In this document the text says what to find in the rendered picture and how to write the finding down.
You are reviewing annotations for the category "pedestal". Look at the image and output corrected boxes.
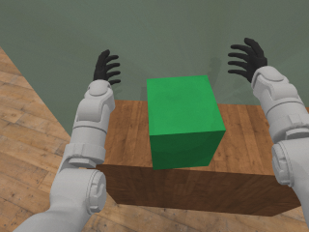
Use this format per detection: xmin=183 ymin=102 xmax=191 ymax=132
xmin=87 ymin=100 xmax=309 ymax=217

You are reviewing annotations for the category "carton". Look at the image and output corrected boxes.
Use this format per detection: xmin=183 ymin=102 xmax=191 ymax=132
xmin=147 ymin=74 xmax=226 ymax=170

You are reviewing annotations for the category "left robot hand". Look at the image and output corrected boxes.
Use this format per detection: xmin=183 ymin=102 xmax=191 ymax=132
xmin=93 ymin=49 xmax=121 ymax=85

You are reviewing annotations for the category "right robot upper arm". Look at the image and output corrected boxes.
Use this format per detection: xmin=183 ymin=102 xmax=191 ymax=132
xmin=271 ymin=137 xmax=309 ymax=229

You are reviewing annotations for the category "left robot upper arm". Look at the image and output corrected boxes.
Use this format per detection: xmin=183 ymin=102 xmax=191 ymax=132
xmin=13 ymin=168 xmax=107 ymax=232

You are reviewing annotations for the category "right robot forearm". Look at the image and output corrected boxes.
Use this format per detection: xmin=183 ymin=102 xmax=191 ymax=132
xmin=251 ymin=66 xmax=309 ymax=144

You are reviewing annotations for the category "right robot hand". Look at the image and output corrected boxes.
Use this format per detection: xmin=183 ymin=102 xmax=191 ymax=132
xmin=227 ymin=38 xmax=267 ymax=83

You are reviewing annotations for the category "left robot forearm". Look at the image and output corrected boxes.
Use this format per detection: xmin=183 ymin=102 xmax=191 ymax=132
xmin=49 ymin=79 xmax=116 ymax=205

